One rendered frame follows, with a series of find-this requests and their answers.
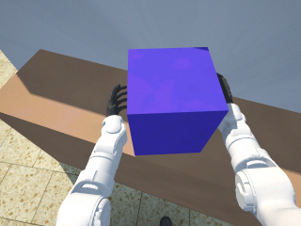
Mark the robot right forearm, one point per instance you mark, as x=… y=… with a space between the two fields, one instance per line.
x=245 y=151

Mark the robot left forearm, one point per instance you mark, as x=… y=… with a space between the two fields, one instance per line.
x=98 y=176

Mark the carton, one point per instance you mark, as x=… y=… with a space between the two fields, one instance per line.
x=174 y=99

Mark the right robot hand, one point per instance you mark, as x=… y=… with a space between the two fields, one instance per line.
x=225 y=88

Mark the left robot hand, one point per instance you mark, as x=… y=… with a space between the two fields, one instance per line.
x=112 y=107

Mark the left robot upper arm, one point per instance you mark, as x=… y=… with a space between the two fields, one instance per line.
x=82 y=209

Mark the pedestal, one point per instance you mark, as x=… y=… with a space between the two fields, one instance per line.
x=59 y=102

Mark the right robot upper arm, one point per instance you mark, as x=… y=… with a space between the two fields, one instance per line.
x=268 y=195

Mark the robot right foot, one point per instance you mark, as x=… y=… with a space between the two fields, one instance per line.
x=165 y=221

